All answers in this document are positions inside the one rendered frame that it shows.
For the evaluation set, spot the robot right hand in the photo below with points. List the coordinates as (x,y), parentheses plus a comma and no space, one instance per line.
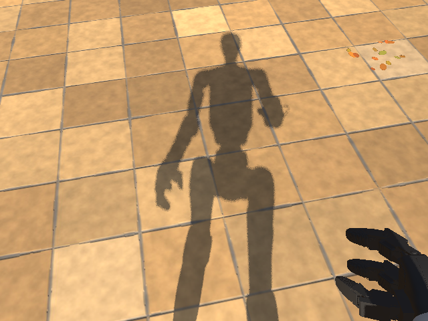
(406,286)

